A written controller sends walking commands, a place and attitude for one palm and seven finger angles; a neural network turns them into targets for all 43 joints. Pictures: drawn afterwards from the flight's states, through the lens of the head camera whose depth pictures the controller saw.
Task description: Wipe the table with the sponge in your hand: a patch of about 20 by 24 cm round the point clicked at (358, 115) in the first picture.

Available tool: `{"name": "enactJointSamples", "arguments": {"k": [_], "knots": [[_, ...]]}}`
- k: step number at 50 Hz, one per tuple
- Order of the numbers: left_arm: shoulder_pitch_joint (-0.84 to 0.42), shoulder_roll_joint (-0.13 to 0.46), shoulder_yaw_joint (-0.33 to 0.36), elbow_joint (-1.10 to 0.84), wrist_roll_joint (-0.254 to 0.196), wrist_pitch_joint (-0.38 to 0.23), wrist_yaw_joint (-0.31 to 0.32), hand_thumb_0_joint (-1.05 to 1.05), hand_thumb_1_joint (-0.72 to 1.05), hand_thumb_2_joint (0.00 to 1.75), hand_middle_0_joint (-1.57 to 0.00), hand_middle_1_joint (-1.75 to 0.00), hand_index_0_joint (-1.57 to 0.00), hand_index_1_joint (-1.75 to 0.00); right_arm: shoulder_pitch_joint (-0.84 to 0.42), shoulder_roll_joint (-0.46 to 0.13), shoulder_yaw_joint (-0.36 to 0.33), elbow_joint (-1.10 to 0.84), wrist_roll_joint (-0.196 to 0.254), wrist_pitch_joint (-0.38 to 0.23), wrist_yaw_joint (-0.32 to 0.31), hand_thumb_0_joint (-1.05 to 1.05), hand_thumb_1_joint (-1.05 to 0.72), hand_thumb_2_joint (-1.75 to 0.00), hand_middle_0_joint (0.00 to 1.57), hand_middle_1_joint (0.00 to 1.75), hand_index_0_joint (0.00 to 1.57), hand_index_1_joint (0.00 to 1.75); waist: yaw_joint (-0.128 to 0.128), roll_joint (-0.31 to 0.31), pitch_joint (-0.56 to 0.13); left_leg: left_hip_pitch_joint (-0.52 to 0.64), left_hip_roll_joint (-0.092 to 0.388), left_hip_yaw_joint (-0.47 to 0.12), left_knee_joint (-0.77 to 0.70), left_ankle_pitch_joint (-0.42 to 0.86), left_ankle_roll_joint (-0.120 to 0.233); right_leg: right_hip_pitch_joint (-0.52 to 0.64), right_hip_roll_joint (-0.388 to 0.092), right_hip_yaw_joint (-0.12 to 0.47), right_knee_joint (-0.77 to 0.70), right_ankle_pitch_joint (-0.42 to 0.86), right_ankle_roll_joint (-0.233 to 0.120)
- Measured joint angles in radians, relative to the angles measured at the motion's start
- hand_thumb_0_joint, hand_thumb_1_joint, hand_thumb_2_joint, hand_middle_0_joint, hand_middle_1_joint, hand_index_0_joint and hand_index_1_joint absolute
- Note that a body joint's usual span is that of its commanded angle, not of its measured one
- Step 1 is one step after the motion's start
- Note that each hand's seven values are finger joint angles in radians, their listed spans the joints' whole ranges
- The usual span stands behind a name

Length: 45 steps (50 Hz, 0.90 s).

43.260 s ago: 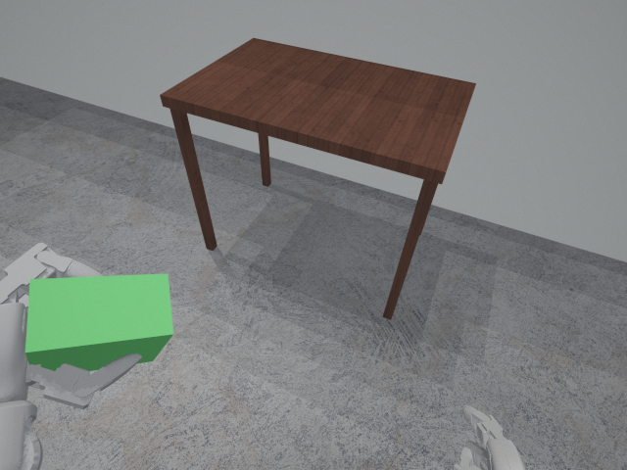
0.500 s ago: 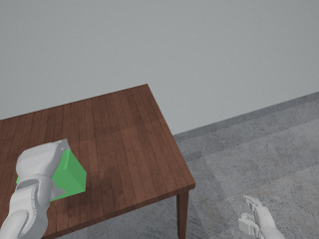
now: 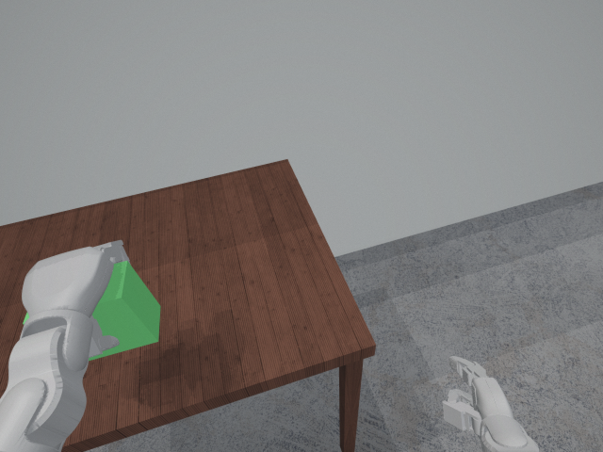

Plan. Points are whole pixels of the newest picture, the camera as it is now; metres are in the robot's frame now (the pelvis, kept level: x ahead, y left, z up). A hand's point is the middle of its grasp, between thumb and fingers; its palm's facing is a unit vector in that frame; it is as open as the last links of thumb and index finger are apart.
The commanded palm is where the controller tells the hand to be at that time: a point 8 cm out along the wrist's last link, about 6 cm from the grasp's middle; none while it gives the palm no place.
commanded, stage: lift the sponge slowly off the table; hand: left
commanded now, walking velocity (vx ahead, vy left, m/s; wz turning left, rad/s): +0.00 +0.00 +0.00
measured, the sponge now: (107, 320) +0.24 +0.31 +0.07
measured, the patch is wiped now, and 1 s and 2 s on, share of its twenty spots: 1.00 1.00 1.00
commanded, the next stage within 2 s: bring the sponge back beside the body in 0.02 s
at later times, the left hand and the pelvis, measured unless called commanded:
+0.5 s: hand (85, 320) +0.22 +0.30 +0.10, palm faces +0.04 -0.09 -1.00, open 10.1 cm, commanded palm +0.19 +0.30 +0.17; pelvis -0.01 +0.00 +0.00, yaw +0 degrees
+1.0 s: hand (86, 339) +0.19 +0.29 +0.10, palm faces +0.03 -0.11 -0.99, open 10.1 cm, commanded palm +0.16 +0.29 +0.17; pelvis -0.01 +0.00 +0.00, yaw +0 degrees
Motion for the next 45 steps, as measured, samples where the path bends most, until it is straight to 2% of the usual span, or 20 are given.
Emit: {"name": "enactJointSamples", "arguments": {"k": [6, 10, 17, 25, 33, 45], "knots": [[0.009, 0.007, 0.01, 0.01, -0.011, 0.021, -0.026, -0.01, -0.5, 1.04, -0.71, -1.33, -0.73, -1.34, 0.004, -0.006, 0.005, -0.008, 0.002, 0.008, 0.003, 0.01, -0.9, -0.9, 0.21, 0.3, 0.2, 0.3, -0.006, 0.001, -0.001, -0.008, 0.0, 0.001, 0.001, 0.005, 0.001, -0.008, 0.0, 0.001, 0.002, 0.004, 0.002], [0.015, 0.007, 0.008, 0.008, -0.012, -0.004, -0.034, -0.01, -0.5, 1.04, -0.71, -1.33, -0.73, -1.34, 0.016, -0.014, 0.0, -0.008, 0.0, 0.0, -0.005, 0.01, -0.9, -0.9, 0.21, 0.3, 0.2, 0.3, -0.002, -0.002, 0.007, -0.009, 0.0, -0.002, 0.006, 0.005, 0.002, -0.007, 0.0, -0.002, 0.002, 0.006, 0.002], [0.051, 0.008, 0.021, -0.03, -0.013, -0.05, -0.005, -0.01, -0.5, 1.04, -0.71, -1.33, -0.73, -1.34, 0.03, -0.012, -0.011, 0.003, -0.005, -0.011, -0.008, 0.01, -0.9, -0.9, 0.2, 0.3, 0.2, 0.3, 0.001, -0.004, 0.012, -0.003, 0.002, -0.001, 0.007, 0.005, 0.002, 0.001, 0.002, 0.0, -0.003, 0.01, 0.002], [0.074, -0.005, 0.021, -0.061, -0.021, -0.004, 0.001, -0.01, -0.5, 1.04, -0.71, -1.33, -0.73, -1.34, 0.024, -0.011, -0.01, 0.003, -0.002, -0.012, -0.003, 0.01, -0.9, -0.9, 0.2, 0.3, 0.2, 0.3, 0.002, 0.004, 0.007, -0.002, -0.001, 0.002, 0.005, 0.009, 0.005, 0.0, -0.001, 0.003, -0.001, 0.013, 0.005], [0.08, -0.017, -0.014, -0.085, -0.009, 0.001, -0.006, -0.01, -0.5, 1.04, -0.71, -1.33, -0.73, -1.34, 0.006, -0.002, -0.001, -0.003, -0.004, -0.014, -0.004, 0.01, -0.9, -0.9, 0.2, 0.3, 0.2, 0.3, 0.011, 0.006, 0.007, 0.003, -0.003, 0.002, 0.001, 0.014, 0.005, 0.003, -0.002, 0.002, 0.0, 0.014, 0.005], [0.13, -0.013, 0.001, -0.145, -0.019, 0.047, -0.012, -0.01, -0.5, 1.04, -0.71, -1.33, -0.73, -1.34, -0.009, -0.003, 0.006, -0.016, -0.004, -0.006, 0.004, 0.01, -0.9, -0.9, 0.21, 0.3, 0.2, 0.3, 0.016, 0.007, 0.003, 0.005, 0.003, 0.004, 0.005, 0.01, 0.0, 0.004, 0.003, 0.005, 0.005, 0.012, 0.001]]}}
